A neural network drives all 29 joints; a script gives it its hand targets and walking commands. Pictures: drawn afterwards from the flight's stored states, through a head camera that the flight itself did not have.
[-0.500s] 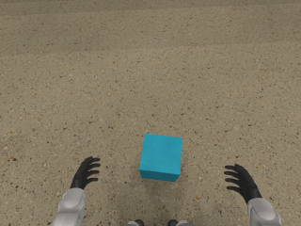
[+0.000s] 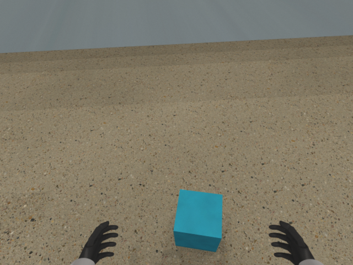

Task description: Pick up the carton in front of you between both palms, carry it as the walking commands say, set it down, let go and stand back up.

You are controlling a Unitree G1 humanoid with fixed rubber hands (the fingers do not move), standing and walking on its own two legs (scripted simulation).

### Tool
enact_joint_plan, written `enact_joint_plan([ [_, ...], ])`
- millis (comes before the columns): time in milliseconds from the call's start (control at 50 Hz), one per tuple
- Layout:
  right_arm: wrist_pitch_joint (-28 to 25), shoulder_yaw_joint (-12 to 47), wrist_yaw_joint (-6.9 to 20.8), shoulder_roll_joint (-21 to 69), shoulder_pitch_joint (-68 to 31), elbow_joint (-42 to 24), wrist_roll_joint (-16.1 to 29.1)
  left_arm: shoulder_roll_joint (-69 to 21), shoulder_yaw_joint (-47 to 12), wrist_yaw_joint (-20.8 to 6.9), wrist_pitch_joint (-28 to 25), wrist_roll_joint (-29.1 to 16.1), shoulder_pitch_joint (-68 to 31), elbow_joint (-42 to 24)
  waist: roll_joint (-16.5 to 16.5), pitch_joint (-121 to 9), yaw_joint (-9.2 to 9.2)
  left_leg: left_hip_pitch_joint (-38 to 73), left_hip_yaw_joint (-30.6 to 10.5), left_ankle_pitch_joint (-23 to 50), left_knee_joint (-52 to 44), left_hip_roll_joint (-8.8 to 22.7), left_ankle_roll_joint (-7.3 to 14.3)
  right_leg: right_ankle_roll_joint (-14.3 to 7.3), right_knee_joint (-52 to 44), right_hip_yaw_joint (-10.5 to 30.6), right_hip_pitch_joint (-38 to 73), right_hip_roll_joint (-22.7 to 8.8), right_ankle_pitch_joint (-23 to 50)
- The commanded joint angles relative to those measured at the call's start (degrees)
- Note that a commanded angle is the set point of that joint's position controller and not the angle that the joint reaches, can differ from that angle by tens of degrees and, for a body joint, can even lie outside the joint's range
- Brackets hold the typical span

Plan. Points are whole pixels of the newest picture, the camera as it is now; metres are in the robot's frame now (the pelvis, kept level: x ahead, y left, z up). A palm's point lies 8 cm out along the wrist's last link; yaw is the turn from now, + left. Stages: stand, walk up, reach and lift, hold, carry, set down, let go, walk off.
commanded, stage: let go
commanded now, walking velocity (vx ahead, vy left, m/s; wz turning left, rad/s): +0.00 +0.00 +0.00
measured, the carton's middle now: (198, 221) +0.44 -0.04 -0.65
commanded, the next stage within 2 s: stand in 0.14 s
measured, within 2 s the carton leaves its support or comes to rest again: neither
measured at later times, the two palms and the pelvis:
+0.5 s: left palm out of the picture +0.14 +0.28 -0.08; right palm out of the picture +0.16 -0.30 -0.09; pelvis +0.02 -0.02 +0.00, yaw +1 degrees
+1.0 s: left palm out of the picture +0.12 +0.28 -0.09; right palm out of the picture +0.13 -0.31 -0.09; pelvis +0.01 -0.02 +0.00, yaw +1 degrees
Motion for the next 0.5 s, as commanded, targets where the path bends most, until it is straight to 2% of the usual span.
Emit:
enact_joint_plan([
  [0,2.29,-2.04,-1.68,-7.93,-4.97,-9.5,-0.87,4.86,1.95,1.26,-2.43,-0.87,0.83,-1.53,-1.31,-6.25,0.27,4.4,-0.58,17.15,-1.89,2.93,-2.77,1.16,-1.89,-3.17,-3.36,1.34,8.41],
  [20,3.07,-1.51,-2.27,-7.5,-3.28,-8.42,-0.66,5.01,1.73,1.75,-2.88,-0.62,0.14,-2.6,0.03,-5.77,0.36,4.33,-0.73,18.21,-1.47,2.79,-2.98,1.04,-1.67,-3.26,-4.37,1.25,8.37],
  [120,4.23,-0.43,-3.45,-6.2,-3.11,-8.46,-0.03,5.46,1.26,2.18,-3.05,-0.87,-2.16,-3.6,0.9,-5.63,-0.16,3.58,-0.7,17.68,-1.32,2.57,-2.61,1.18,-1.41,-2.7,-6.22,1.06,9.61],
  [140,-0.47,-2.44,-5.38,-12.78,-4.53,0.0,-0.37,12.65,3.19,4.17,-4.49,2.27,-1.5,4.51,4.18,-3.32,-0.04,-7.36,-2.03,6.0,0.34,4.5,-3.21,1.55,-1.75,0.64,-9.8,-3.11,6.87],
  [180,-4.12,-2.2,-5.79,-11.62,-2.91,2.31,-0.86,13.73,3.58,4.93,-6.12,2.83,-1.72,5.52,0.16,-4.04,-0.64,-7.09,-3.09,-0.87,0.08,4.43,-2.69,0.49,-3.29,3.07,-11.64,-4.66,0.86],
  [200,-5.2,-2.13,-5.62,-11.63,-3.12,3.52,-1.1,13.17,3.36,4.83,-6.67,2.74,-2.43,6.07,-0.01,-4.32,-0.78,-6.38,-3.64,-1.56,-0.01,4.64,-2.29,0.19,-3.91,3.66,-12.78,-4.79,-1.76],
  [220,-6.04,-2.1,-5.46,-11.56,-3.43,4.54,-1.1,12.45,3.12,4.84,-7.1,2.58,-3.02,6.5,0.01,-4.9,-0.73,-6.06,-3.93,-0.82,0.2,4.87,-2.04,-0.03,-3.83,3.84,-13.12,-4.74,-2.11],
  [340,-8.08,-1.8,-5.22,-13.35,-4.38,9.37,-0.97,13.33,2.8,4.56,-8.38,1.93,-3.23,10.67,-0.7,-10.17,-0.09,-4.44,-4.85,13.19,0.97,6.32,-1.96,-0.14,-1.25,3.63,-7.28,-5.06,13.94],
  [480,-8.88,-1.19,-5.87,-15.19,-3.64,13.88,-0.89,15.23,2.81,5.16,-8.78,1.63,-2.93,14.81,-0.61,-10.83,0.0,-2.81,-5.29,18.69,0.81,6.94,-1.81,-0.39,-1.32,4.07,-4.74,-5.72,19.97],
])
